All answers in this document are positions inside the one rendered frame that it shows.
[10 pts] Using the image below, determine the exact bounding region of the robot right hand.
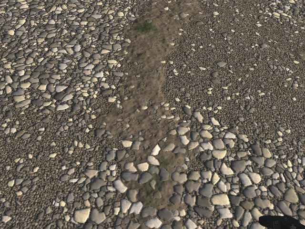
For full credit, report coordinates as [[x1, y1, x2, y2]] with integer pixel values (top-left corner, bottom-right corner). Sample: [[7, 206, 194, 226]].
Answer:
[[258, 215, 305, 229]]

